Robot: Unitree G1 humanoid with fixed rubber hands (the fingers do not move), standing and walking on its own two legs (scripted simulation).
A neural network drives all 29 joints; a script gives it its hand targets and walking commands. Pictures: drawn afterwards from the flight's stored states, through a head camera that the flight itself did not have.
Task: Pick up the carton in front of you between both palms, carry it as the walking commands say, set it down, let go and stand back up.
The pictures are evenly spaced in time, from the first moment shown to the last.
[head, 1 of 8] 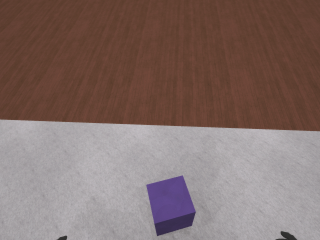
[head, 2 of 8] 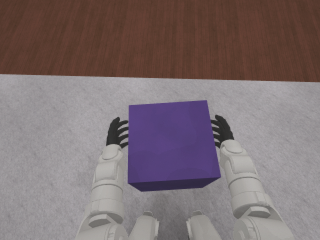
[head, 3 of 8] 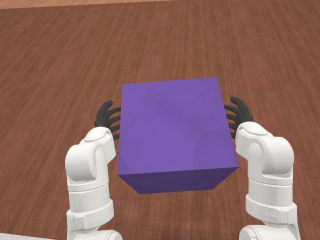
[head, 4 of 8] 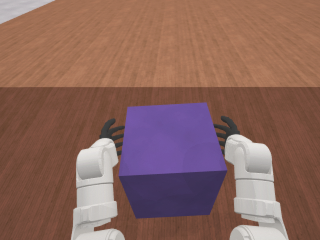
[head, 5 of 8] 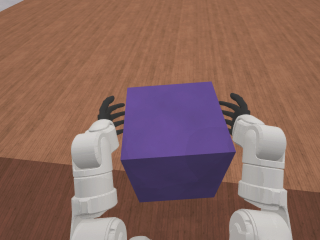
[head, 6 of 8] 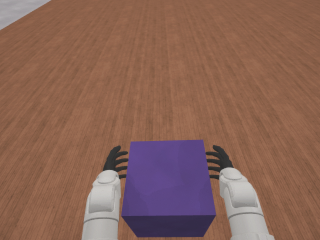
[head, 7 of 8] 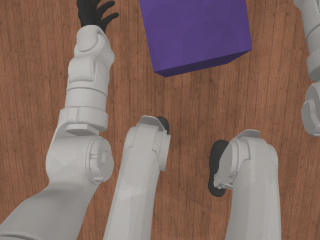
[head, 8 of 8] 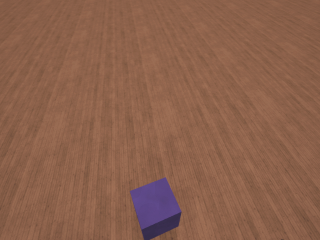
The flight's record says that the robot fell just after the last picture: no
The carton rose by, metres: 1.18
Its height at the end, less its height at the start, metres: +0.47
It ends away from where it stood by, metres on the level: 5.14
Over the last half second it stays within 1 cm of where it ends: yes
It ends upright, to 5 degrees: yes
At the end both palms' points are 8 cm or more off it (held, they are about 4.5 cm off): yes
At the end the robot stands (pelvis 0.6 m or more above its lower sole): yes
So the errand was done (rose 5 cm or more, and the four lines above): yes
